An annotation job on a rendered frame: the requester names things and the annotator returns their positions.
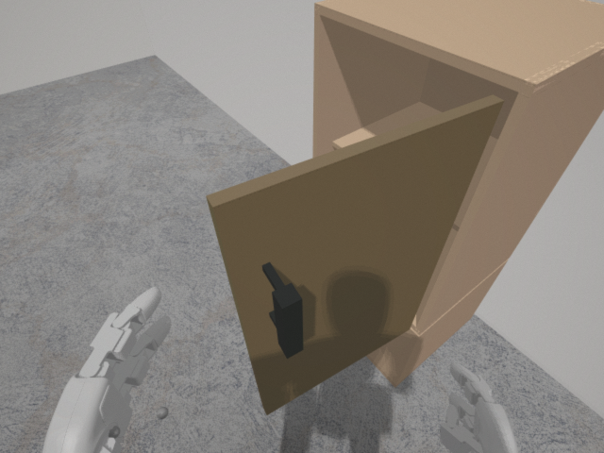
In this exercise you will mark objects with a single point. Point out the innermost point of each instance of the handle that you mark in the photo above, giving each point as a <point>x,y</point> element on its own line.
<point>287,315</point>

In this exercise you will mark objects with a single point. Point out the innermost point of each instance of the robot left hand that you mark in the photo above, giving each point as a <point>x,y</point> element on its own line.
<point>97,397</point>

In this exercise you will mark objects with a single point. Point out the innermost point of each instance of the robot right hand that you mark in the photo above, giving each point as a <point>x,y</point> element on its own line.
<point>485,429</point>

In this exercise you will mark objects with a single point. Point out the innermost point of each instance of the cupboard door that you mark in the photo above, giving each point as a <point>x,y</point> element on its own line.
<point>358,232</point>

